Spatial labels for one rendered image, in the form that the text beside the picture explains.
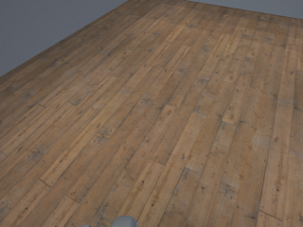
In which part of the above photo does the left robot thigh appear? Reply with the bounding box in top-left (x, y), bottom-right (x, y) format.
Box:
top-left (109, 216), bottom-right (138, 227)

